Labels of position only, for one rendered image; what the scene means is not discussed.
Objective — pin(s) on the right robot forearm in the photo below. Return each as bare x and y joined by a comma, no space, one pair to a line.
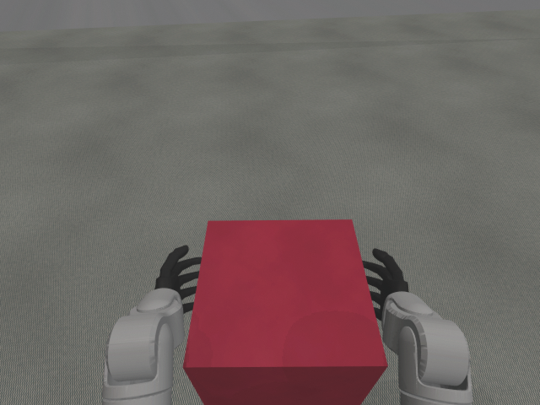
433,354

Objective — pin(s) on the left robot forearm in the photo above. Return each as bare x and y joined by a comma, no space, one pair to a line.
139,352

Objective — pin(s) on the right robot hand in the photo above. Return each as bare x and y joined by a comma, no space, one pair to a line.
392,279

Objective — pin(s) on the left robot hand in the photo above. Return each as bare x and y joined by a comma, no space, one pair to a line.
170,270

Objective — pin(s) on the carton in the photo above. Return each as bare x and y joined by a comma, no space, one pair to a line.
283,316

